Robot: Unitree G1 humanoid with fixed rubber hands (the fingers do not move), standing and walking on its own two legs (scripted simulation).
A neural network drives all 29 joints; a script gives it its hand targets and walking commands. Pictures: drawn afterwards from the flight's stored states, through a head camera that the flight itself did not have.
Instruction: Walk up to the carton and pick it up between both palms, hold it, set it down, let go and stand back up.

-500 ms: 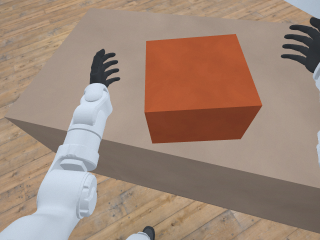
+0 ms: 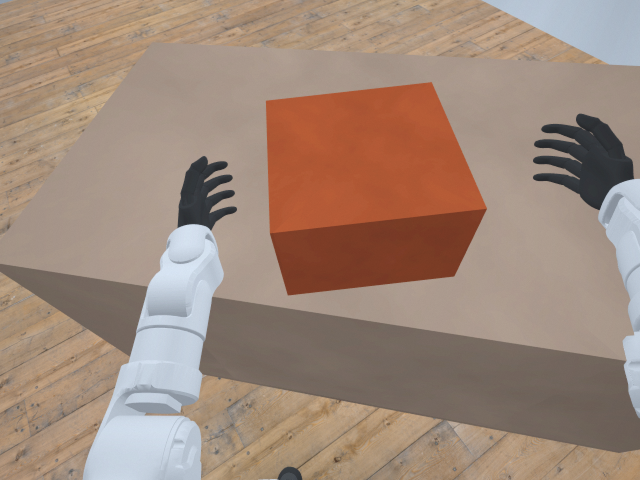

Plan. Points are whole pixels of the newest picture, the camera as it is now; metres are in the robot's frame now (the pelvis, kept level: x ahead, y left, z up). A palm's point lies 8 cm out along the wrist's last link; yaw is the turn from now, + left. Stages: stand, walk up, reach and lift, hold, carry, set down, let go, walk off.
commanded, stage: set down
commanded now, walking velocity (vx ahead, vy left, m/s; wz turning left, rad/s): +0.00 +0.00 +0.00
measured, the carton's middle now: (359, 188) +0.55 +0.03 -0.03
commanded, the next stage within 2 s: none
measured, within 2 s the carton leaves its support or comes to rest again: neither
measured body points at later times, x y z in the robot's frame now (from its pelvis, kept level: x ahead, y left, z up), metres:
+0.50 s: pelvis +0.02 +0.00 +0.00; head +0.06 -0.01 +0.45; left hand +0.32 +0.22 +0.05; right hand +0.41 -0.27 +0.06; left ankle +0.02 +0.15 -0.74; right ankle +0.00 -0.10 -0.74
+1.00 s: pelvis +0.02 +0.00 +0.00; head +0.05 -0.01 +0.45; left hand +0.29 +0.20 +0.03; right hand +0.35 -0.30 +0.03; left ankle +0.02 +0.15 -0.74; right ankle +0.00 -0.10 -0.74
